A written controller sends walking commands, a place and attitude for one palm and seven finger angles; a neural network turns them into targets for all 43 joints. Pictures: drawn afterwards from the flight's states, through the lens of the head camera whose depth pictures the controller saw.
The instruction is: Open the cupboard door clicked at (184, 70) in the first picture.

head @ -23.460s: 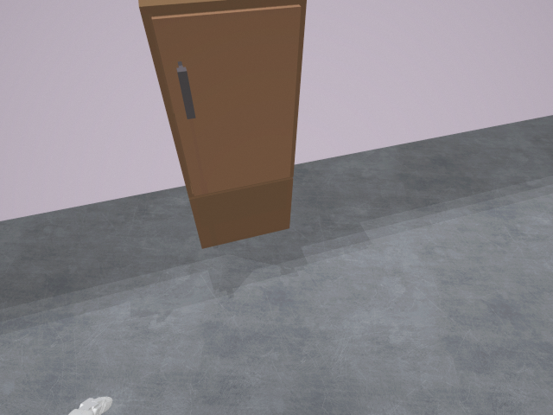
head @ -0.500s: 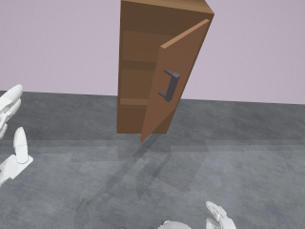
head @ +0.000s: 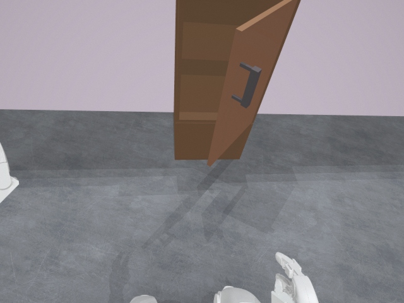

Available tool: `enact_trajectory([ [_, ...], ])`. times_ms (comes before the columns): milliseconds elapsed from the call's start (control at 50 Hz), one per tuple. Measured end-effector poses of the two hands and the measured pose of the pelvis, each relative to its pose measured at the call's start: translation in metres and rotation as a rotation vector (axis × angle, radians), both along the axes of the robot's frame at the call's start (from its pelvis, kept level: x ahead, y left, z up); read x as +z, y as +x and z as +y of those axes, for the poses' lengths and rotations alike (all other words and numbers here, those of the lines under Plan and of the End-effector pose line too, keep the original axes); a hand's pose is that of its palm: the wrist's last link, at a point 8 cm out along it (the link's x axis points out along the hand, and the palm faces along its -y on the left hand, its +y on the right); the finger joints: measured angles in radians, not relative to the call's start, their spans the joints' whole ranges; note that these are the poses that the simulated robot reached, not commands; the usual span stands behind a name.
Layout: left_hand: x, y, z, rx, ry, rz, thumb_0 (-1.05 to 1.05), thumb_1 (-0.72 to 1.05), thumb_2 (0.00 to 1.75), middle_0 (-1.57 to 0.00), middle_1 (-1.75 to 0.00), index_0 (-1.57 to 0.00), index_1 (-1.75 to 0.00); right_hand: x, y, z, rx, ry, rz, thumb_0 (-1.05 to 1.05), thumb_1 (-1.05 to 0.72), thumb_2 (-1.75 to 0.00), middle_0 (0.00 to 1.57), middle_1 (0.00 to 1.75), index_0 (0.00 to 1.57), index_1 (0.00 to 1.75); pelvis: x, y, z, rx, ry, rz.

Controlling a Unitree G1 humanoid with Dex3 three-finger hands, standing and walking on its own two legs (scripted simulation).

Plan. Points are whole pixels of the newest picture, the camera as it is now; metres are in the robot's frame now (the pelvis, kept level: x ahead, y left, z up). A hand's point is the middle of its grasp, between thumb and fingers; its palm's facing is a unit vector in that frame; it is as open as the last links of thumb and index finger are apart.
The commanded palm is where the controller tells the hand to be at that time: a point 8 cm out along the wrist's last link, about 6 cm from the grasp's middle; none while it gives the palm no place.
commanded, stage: stop stepping back and stand still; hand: left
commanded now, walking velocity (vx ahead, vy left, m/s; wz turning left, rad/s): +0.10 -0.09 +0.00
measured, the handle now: (244, 85) +0.70 -0.10 +0.02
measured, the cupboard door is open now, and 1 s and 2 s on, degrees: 48 48 48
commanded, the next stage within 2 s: let the arm hang, fingers relaxed in 0.04 s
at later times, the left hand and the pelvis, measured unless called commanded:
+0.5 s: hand out of the picture +0.07 +0.16 -0.18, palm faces +0.17 -0.97 -0.16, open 6.8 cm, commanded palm none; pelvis +0.04 -0.02 -0.01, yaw +4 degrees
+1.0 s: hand out of the picture +0.03 +0.14 -0.16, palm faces +0.08 -0.98 -0.20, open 7.4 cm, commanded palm none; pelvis +0.04 -0.03 +0.02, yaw +3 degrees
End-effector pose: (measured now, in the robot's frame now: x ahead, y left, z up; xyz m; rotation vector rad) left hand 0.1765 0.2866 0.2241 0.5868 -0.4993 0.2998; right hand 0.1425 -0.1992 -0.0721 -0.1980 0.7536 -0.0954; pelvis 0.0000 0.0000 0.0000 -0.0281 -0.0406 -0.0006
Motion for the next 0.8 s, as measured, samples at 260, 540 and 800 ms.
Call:
enact_trajectory([
  [260, -0.168, 0.002, 0.000, 0.324, -0.250, 0.815, 0.00, 0.90, 0.90, -0.20, -0.30, -0.20, -0.30, -0.065, 0.020, -0.046, 0.035, 0.079, 0.206, 0.01, -0.90, -0.90, 0.20, 0.30, 0.21, 0.30, -0.004, 0.026, -0.015, 0.069, 0.061, 0.061],
  [540, -0.371, -0.132, -0.076, 0.378, -0.735, 1.656, -0.03, 1.00, 0.89, -0.21, -0.30, -0.20, -0.30, -0.045, -0.013, -0.061, 0.015, -0.096, 0.422, 0.00, -0.91, -0.90, 0.20, 0.30, 0.20, 0.29, -0.001, 0.040, -0.023, 0.072, 0.038, 0.016],
  [800, -0.338, -0.164, -0.073, 0.481, -0.636, 1.771, 0.00, 0.92, 0.90, -0.20, -0.30, -0.20, -0.30, -0.071, -0.066, -0.046, -0.055, 0.040, 0.575, 0.00, -0.94, -0.90, 0.20, 0.30, 0.20, 0.30, 0.015, 0.043, -0.021, 0.050, 0.040, 0.012],
])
